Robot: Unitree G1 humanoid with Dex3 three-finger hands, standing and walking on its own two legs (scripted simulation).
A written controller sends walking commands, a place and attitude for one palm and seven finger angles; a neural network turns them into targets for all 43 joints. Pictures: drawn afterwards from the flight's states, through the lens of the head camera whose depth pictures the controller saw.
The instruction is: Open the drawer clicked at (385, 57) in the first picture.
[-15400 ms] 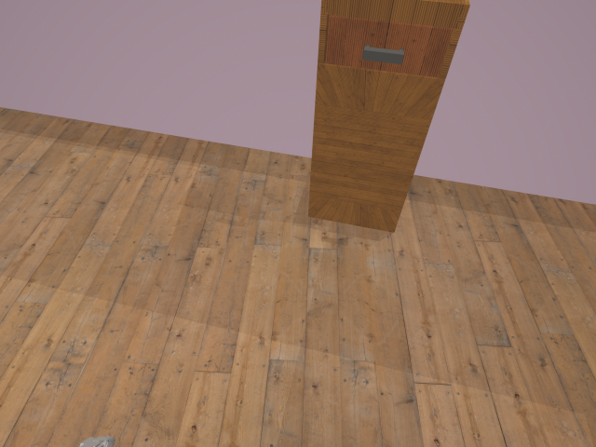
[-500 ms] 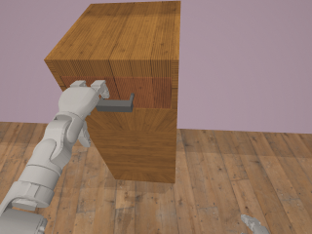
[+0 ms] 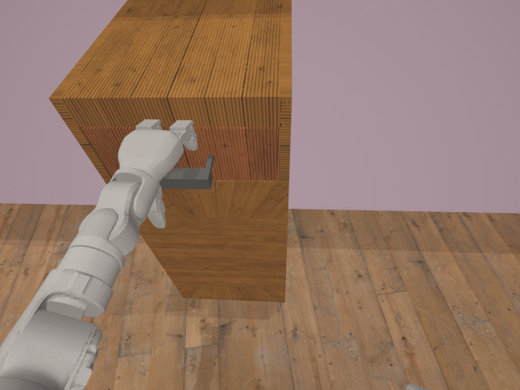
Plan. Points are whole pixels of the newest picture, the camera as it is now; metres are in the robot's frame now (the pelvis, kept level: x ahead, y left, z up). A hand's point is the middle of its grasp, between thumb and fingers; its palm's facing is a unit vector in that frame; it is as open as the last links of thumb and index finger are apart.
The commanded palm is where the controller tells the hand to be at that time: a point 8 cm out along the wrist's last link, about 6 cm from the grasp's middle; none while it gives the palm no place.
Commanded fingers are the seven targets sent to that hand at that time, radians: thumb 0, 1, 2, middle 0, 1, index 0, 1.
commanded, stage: move the hooked fingers above the handle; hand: left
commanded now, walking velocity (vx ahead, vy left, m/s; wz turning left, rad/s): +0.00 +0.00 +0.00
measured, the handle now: (182, 169) +0.49 +0.19 +0.04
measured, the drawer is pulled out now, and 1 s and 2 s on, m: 0.00 0.00 0.00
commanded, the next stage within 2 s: lower the fingers behind the handle in 0.98 s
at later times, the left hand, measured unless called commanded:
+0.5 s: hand (164, 173) +0.43 +0.19 +0.09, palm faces -0.01 -0.02 -1.00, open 13.8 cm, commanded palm +0.42 +0.20 +0.16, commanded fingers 0.00 -0.50 0.30 -0.30 -1.20 -0.30 -1.20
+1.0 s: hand (167, 164) +0.44 +0.19 +0.10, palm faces +0.02 -0.01 -1.00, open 13.8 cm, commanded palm +0.42 +0.19 +0.16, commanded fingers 0.00 -0.50 0.30 -0.30 -1.20 -0.30 -1.20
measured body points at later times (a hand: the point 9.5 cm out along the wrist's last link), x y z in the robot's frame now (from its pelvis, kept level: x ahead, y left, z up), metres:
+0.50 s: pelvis +0.00 -0.01 +0.00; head +0.04 -0.03 +0.45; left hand +0.42 +0.19 +0.15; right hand +0.11 -0.27 -0.14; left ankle -0.05 +0.10 -0.74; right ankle +0.00 -0.11 -0.74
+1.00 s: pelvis +0.00 -0.01 +0.00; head +0.05 -0.03 +0.44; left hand +0.44 +0.19 +0.15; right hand +0.09 -0.27 -0.14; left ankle -0.05 +0.10 -0.74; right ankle +0.00 -0.11 -0.74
